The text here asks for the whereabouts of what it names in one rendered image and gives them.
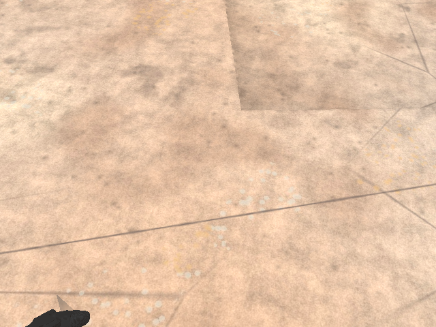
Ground left robot hand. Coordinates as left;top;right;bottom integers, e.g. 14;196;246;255
25;309;90;327

